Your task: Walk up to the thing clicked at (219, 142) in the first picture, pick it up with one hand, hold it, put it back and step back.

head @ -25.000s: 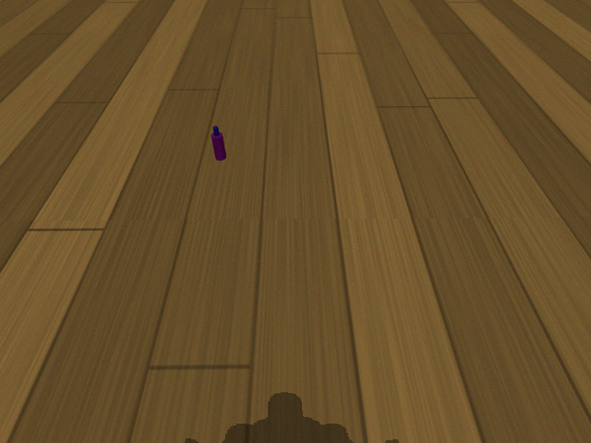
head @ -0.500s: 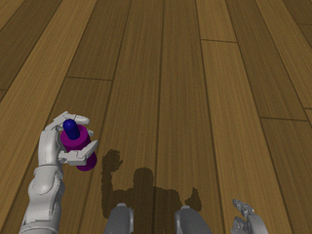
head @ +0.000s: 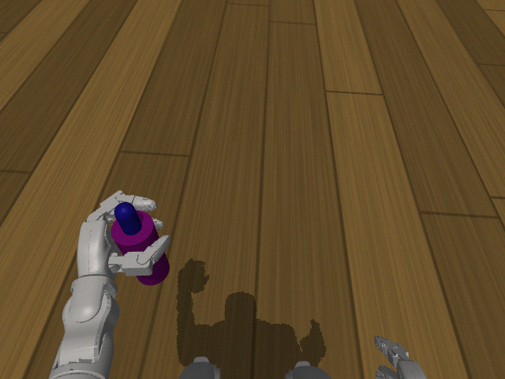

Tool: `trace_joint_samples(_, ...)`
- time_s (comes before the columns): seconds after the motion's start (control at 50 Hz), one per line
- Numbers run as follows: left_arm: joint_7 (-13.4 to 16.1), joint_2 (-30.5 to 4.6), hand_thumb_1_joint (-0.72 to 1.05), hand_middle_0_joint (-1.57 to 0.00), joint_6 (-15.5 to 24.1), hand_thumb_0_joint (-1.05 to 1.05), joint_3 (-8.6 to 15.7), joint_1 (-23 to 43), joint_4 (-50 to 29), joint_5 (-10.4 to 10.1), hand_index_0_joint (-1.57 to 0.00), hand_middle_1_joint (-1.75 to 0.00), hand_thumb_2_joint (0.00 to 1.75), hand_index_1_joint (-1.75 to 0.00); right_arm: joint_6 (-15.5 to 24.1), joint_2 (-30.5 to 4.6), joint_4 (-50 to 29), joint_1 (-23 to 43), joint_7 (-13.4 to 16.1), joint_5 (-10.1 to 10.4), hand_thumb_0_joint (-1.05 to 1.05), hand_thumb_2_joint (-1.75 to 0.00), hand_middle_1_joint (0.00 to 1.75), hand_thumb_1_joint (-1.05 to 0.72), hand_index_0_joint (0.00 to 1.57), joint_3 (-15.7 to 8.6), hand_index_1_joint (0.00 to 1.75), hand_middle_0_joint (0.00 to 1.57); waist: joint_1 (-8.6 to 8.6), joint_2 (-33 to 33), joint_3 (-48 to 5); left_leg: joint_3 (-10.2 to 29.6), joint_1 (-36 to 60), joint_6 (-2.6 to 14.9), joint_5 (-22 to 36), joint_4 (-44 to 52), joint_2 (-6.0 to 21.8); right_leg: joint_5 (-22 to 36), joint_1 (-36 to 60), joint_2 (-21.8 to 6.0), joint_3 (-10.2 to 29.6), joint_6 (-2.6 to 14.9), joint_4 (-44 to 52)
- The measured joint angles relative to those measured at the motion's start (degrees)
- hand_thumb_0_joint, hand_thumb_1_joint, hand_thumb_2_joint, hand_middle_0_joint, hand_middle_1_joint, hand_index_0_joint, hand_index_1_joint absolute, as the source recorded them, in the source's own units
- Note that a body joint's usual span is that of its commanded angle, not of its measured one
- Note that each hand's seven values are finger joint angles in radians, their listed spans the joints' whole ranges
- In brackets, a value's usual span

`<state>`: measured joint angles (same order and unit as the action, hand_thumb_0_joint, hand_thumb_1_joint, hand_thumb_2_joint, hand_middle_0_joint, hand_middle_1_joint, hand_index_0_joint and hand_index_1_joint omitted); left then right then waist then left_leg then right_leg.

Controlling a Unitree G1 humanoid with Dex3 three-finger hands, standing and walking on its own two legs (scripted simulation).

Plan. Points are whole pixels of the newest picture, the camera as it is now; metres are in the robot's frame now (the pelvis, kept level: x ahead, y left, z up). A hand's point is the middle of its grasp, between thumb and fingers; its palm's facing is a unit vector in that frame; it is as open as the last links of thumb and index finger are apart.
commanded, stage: lift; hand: left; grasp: from the side
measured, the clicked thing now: (140, 243) +0.34 +0.18 +0.02
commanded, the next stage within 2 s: hold in 0.52 s
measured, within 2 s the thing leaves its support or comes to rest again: neither
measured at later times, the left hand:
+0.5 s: hand (148, 219) +0.36 +0.16 +0.06, palm faces +0.09 -1.00 +0.00, open 8.1 cm
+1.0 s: hand (140, 217) +0.35 +0.17 +0.08, palm faces +0.11 -0.99 +0.00, open 8.1 cm
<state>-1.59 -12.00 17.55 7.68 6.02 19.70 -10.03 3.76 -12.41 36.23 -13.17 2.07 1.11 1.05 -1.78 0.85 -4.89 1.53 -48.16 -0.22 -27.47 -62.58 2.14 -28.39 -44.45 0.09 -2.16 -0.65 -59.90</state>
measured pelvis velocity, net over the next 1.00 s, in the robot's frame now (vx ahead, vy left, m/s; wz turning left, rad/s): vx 0.02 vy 0.00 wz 0.00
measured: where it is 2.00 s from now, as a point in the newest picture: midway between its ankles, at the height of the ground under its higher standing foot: outside the picture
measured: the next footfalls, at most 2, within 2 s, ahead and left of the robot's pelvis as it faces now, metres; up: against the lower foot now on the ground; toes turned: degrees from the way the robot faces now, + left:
none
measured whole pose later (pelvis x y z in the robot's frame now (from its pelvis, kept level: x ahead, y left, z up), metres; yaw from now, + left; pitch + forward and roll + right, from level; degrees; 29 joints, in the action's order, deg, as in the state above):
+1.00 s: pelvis +0.02 +0.00 +0.04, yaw +0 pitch +7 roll -2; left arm -1.4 -10.5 18.7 6.8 6.6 22.8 -9.2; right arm 2.0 -12.2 37.8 -13.2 1.0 0.4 0.4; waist -1.3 0.6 -2.0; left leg 0.6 -33.2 -0.1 -24.1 -50.3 1.8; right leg -24.7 -29.8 -0.1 -1.5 -0.8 -47.6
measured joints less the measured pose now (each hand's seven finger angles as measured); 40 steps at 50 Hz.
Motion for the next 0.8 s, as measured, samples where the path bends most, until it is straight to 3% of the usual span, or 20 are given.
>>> trace_joint_samples(0.8,-0.5,1.0,-0.09,-0.81,1.6,0.01,-0.2,0.9,3.4,0.6,-0.82,-1.01,1.01,-1.01,-1.9,0.0,1.2,-0.2,-1.3,-0.8,0.01,-0.89,0.3,-0.9,0.2,-0.8,0.3,0.2,0.18,-0.2,2.9,-0.9,12.8,-0.11,2.8,10.8,-0.1,3.0,12.5,0.0,0.7,0.03,10.7)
